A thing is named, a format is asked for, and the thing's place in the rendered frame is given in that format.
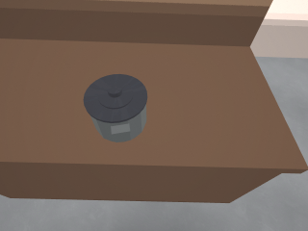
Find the pot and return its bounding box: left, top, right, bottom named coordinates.
left=90, top=104, right=147, bottom=142

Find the knob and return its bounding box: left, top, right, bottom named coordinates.
left=107, top=83, right=123, bottom=98

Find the table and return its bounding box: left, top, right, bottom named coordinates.
left=0, top=0, right=308, bottom=203

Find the lid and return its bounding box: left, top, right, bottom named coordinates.
left=83, top=74, right=147, bottom=123

